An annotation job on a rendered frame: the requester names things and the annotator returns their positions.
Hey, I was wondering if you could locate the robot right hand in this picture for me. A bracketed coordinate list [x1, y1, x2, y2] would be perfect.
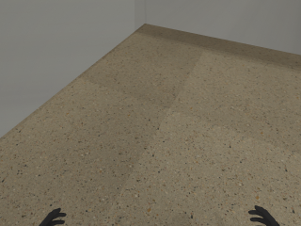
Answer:
[248, 205, 280, 226]

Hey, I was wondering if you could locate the robot left hand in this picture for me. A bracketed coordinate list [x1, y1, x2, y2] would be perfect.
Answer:
[39, 208, 67, 226]

